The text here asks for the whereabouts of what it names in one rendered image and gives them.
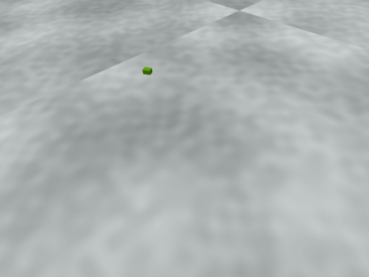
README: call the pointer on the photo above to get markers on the small box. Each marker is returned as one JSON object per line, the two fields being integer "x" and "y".
{"x": 147, "y": 70}

